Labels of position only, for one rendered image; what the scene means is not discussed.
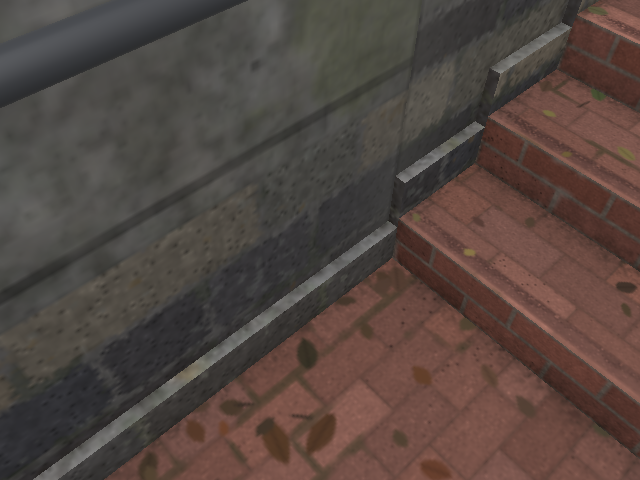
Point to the stairs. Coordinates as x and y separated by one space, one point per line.
538 242

